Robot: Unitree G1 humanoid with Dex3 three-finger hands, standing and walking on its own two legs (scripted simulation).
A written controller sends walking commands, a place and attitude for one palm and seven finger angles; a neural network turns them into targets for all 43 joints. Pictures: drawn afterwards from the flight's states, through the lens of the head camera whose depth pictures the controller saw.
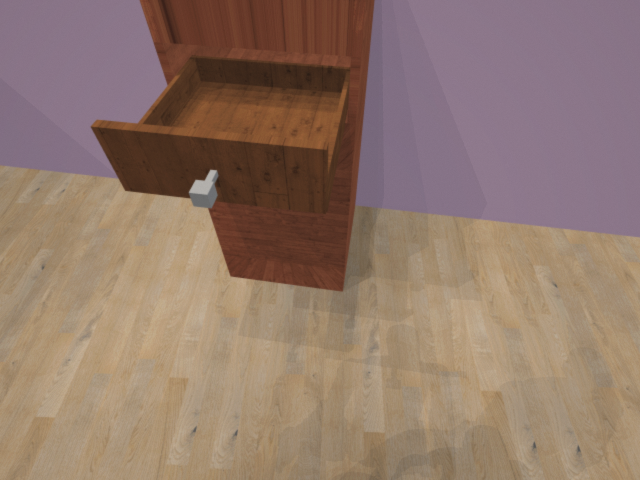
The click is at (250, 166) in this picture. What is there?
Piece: drawer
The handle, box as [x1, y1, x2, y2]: [189, 170, 217, 207]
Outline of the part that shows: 216,170 210,170 204,181 195,180 189,191 193,205 203,207 212,206 217,195 214,186 214,182 217,177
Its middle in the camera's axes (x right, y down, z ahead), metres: -0.19 -0.08 +0.64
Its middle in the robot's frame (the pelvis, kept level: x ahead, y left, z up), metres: +0.54 +0.22 +0.03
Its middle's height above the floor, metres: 0.81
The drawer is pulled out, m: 0.30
